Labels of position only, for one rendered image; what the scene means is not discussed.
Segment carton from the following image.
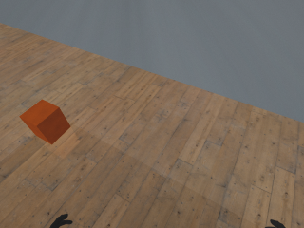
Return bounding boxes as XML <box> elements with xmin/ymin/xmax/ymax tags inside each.
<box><xmin>19</xmin><ymin>99</ymin><xmax>71</xmax><ymax>145</ymax></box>

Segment robot left hand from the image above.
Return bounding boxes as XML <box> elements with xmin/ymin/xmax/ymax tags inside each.
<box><xmin>49</xmin><ymin>214</ymin><xmax>73</xmax><ymax>228</ymax></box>

